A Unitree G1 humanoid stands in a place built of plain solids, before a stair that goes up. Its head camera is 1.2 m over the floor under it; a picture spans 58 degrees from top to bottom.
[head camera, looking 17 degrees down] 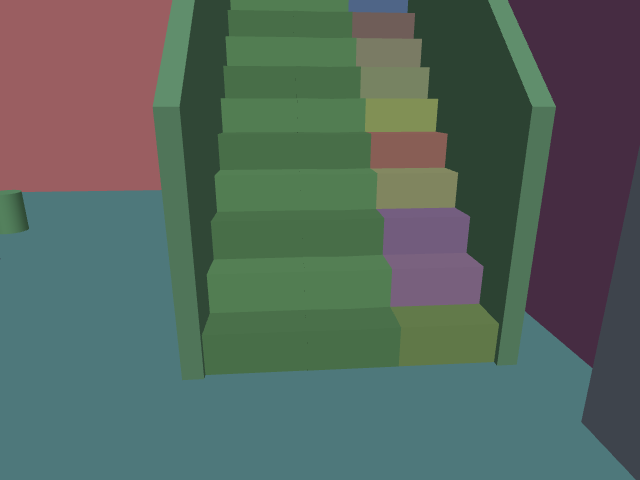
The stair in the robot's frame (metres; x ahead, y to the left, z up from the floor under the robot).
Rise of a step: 0.21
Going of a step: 0.22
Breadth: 1.40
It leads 4 degrees to the left of straight ahead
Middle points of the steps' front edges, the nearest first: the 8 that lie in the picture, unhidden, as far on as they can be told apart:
1.81 -0.16 0.21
2.03 -0.14 0.42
2.25 -0.13 0.63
2.47 -0.11 0.84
2.69 -0.09 1.05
2.91 -0.07 1.26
3.13 -0.06 1.47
3.35 -0.04 1.68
